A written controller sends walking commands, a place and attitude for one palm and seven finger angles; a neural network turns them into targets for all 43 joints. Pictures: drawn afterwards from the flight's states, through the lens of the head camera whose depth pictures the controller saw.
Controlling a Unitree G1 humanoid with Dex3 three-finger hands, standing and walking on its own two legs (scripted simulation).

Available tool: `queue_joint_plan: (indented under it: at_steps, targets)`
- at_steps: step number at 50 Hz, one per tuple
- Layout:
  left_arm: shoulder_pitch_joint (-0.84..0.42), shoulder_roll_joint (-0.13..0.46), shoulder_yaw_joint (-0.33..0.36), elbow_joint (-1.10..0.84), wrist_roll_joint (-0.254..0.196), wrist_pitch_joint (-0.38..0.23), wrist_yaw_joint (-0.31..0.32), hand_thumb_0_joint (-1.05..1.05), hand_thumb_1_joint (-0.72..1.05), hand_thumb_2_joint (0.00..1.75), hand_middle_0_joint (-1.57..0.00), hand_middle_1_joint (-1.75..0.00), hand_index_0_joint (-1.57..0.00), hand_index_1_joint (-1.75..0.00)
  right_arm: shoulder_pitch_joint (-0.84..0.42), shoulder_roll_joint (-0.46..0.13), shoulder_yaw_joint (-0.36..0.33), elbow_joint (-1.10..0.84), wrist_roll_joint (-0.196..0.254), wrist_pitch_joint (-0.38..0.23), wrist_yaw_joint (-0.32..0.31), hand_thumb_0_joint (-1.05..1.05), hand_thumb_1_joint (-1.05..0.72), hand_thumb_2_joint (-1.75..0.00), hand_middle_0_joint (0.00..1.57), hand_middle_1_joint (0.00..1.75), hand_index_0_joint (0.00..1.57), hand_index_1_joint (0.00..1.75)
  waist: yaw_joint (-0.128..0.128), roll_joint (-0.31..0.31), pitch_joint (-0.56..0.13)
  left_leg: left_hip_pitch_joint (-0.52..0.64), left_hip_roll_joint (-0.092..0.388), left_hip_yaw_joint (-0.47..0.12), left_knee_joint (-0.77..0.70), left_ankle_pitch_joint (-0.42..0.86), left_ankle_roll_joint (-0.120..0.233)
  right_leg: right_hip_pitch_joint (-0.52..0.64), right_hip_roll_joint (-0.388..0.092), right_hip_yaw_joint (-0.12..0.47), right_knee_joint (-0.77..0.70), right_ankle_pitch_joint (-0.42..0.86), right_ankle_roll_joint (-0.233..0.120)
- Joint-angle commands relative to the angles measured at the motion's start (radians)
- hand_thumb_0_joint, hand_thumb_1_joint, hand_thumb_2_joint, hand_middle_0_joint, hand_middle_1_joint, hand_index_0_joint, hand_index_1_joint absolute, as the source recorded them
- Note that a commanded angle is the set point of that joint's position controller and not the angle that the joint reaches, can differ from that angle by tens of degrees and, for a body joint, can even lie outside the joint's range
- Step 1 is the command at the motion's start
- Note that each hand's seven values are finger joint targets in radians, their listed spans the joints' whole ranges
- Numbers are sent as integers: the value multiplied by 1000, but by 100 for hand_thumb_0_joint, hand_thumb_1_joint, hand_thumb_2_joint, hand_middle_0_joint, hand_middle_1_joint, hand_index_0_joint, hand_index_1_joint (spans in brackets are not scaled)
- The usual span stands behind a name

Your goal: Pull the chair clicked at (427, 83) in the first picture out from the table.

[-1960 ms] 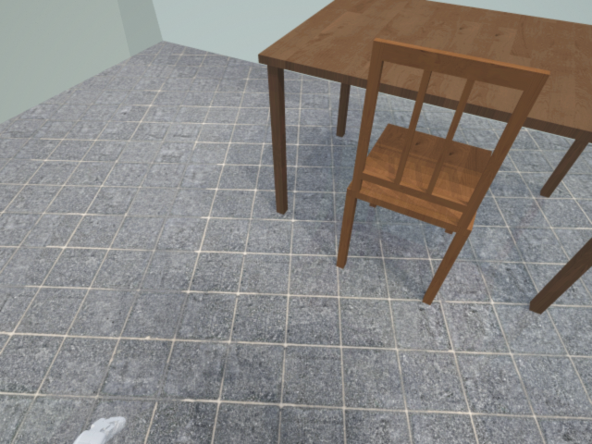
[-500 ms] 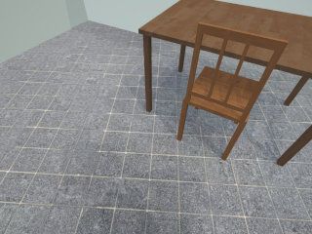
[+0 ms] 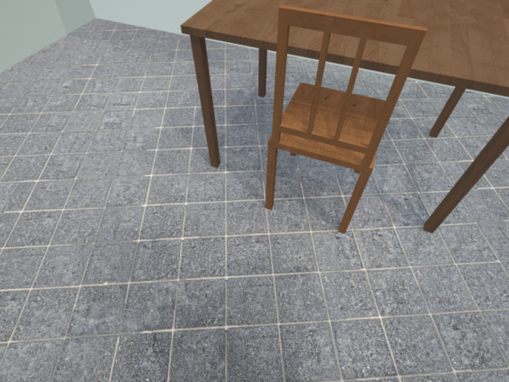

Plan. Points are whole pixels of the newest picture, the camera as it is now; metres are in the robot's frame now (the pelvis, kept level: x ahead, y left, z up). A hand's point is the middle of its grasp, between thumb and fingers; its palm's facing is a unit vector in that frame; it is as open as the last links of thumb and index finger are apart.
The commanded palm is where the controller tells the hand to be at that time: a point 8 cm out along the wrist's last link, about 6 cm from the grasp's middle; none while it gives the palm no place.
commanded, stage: walk to a spot facing it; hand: left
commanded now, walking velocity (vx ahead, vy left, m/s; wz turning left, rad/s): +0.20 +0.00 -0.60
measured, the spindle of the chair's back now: (317, 88) +0.93 -0.12 -0.06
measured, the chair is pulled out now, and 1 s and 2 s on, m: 0.00 0.00 0.00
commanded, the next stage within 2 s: turn to face it in 0.32 s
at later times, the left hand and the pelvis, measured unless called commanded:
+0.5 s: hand out of the picture +0.06 +0.15 -0.15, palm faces -0.09 -0.97 -0.23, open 7.4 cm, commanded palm none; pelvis +0.08 -0.03 +0.01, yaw -11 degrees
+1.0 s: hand (174, 281) +0.33 +0.21 -0.17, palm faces -0.28 -0.95 -0.16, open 7.4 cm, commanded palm none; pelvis +0.24 +0.03 +0.02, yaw -20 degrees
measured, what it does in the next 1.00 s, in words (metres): walks ahead, turning right: left foot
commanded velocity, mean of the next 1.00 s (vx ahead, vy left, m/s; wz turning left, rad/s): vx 0.22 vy -0.04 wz -0.24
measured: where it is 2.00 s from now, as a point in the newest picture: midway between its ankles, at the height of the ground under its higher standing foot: (288, 313)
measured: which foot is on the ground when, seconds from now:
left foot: down 0.00-0.08, up 0.10-0.70, down 0.72-1.00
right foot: down 0.00-0.74, up 0.76-1.00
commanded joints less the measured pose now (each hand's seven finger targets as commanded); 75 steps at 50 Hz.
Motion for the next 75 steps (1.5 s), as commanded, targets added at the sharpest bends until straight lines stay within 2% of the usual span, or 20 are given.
queue_joint_plan:
  at_steps: [1, 3, 4, 5, 8, 12, 25, 31, 34, 35, 37, 38, 40, 44, 50, 66, 71, 73, 74, 75]
  targets:
    - [77, 87, 49, -91, -3, -15, -10, 0, 90, 90, -20, -30, -20, -30, -49, -215, -66, -102, -6, -18, -11, 0, -90, -90, 20, 30, 20, 30, 28, 216, -81, -53, 314, -147, -136, 168, 160, 48, -68, -49, 115, -134, 8]
    - [222, 114, 67, -55, 7, -26, -15, 0, 90, 90, -20, -30, -20, -30, -96, -183, -64, -121, -4, -4, -2, 0, -90, -90, 20, 30, 20, 30, 112, 28, -83, -270, 188, -37, 137, -194, 56, 261, -80, 13, -150, -41, -11]
    - [255, 230, 87, -59, 23, -46, 2, 0, 90, 90, -20, -30, -20, -30, -72, -80, -44, -158, 3, 2, 7, 0, -90, -90, 20, 30, 20, 30, 110, -385, -46, -515, -6, 51, 514, -386, -28, 274, -325, 506, -451, -228, -101]
    - [270, 239, 81, -73, 2, -48, 20, 0, 90, 90, -20, -30, -20, -30, -133, -114, -47, -192, -6, -2, 8, 0, -90, -90, 20, 30, 20, 30, 118, -300, 20, -532, -16, -113, 618, -326, -15, 142, -387, 682, -581, -246, -145]
    - [105, 152, 72, -112, -5, -69, 21, 0, 90, 90, -20, -30, -20, -30, -42, -131, -63, -137, -6, -12, 20, 0, -90, -90, 20, 30, 20, 30, 0, -88, 41, -460, 48, -167, 658, -34, -8, 58, -280, 513, -561, -319, -107]
    - [176, 89, 63, -79, -11, -107, 15, 0, 90, 90, -20, -30, -20, -30, 45, -82, -64, -88, -14, -20, 26, 0, -90, -90, 20, 30, 20, 30, -12, -37, -75, -443, 37, -136, 630, 114, -25, 204, -174, 302, -490, -2, -92]
    - [345, 5, 40, 20, 5, -123, 46, 0, 90, 90, -20, -30, -20, -30, -57, -22, -39, -106, -6, -29, 7, 0, -90, -90, 20, 30, 20, 30, 25, -53, -28, -537, 34, -116, 487, 43, -34, 368, -219, 291, -390, 699, -180]
    - [280, 28, 42, 12, 10, -107, 58, 0, 90, 90, -20, -30, -20, -30, -49, 6, -29, -109, 9, -37, 5, 0, -90, -90, 20, 30, 20, 30, 5, -76, -7, -348, 7, -88, 289, -5, -10, 287, -205, 272, -344, 807, -189]
    - [219, 50, 53, 3, 3, -112, 49, 0, 90, 90, -20, -30, -20, -30, 122, -1, -35, -60, 7, -64, -1, 0, -90, -90, 20, 30, 20, 30, -70, -64, -64, -58, -44, -47, 48, 89, 24, 210, -130, 210, -216, 745, -144]
    - [217, 43, 55, 6, -5, -113, 45, 0, 90, 90, -20, -30, -20, -30, 241, -34, -40, -23, 4, -73, -9, 0, -90, -90, 20, 30, 20, 30, -114, -19, -115, 125, -26, -85, -40, 161, 37, 133, -81, 193, -67, 628, -121]
    - [312, -38, 46, -4, -17, -108, 28, 0, 90, 90, -20, -30, -20, -30, 366, -190, -69, -5, -7, -75, -14, 0, -90, -90, 20, 30, 20, 30, -87, 369, -201, 322, 407, -622, -238, 135, 190, -195, 88, -10, 432, -232, -41]
    - [293, -14, 53, -12, -2, -101, 28, 0, 90, 90, -20, -30, -20, -30, 304, -164, -60, -32, -5, -61, -13, 0, -90, -90, 20, 30, 20, 30, -72, 249, -125, 178, 433, -703, -325, -150, 239, -222, 27, 28, 523, -231, -46]
    - [193, -13, 59, 4, 13, -89, 14, 0, 90, 90, -20, -30, -20, -30, 199, -49, -33, -40, -6, -70, -21, 0, -90, -90, 20, 30, 20, 30, -35, 146, 66, -38, 319, -543, -388, -199, 146, -264, -48, 38, 580, -15, -34]
    - [249, -80, 55, 38, 13, -65, 2, 0, 90, 90, -20, -30, -20, -30, 231, 23, -21, -6, -1, -105, -25, 0, -90, -90, 20, 30, 20, 30, 10, 130, 23, -51, 203, -232, -353, 139, 30, -212, -57, 12, 530, 148, -8]
    - [191, -78, 56, 48, 11, -48, 5, 0, 90, 90, -20, -30, -20, -30, 367, 15, -9, 66, 3, -111, -38, 0, -90, -90, 20, 30, 20, 30, -13, 149, 0, 117, 191, -125, -275, 593, -59, -340, -45, -9, 544, 217, 11]
    - [-173, -121, 15, -10, 0, -70, -19, 0, 90, 90, -20, -30, -20, -30, 604, 73, 10, 219, -17, -101, -57, 0, -90, -90, 20, 30, 20, 30, -113, 165, 111, 335, 226, -104, -254, 781, 121, -454, -81, -181, 168, 143, -32]
    - [-43, -105, 16, 27, -5, -90, 1, 0, 90, 90, -20, -30, -20, -30, 550, 25, -13, 216, -5, -88, -51, 0, -90, -90, 20, 30, 20, 30, -44, 200, 5, 287, 217, -35, -67, 1147, 118, -115, 11, -248, -43, 108, -94]
    - [141, -61, 35, 78, 0, -107, 9, 0, 90, 90, -20, -30, -20, -30, 500, 25, -19, 196, 6, -85, -43, 0, -90, -90, 20, 30, 20, 30, 40, 155, -91, 144, 187, -21, 138, 974, 96, 204, 9, -232, -171, 257, -115]
    - [266, -2, 51, 112, 5, -119, 19, 0, 90, 90, -20, -30, -20, -30, 486, 49, -21, 182, 17, -87, -30, 0, -90, -90, 20, 30, 20, 30, 95, 58, -168, -62, 143, -6, 375, 661, 77, 443, -138, -77, -165, 373, -181]
    - [347, 66, 73, 127, -2, -126, 29, 0, 90, 90, -20, -30, -20, -30, 515, 108, -16, 157, 27, -93, -25, 0, -90, -90, 20, 30, 20, 30, 84, -139, -293, -311, -36, 21, 730, -236, 39, 640, -436, 339, -232, 627, -322]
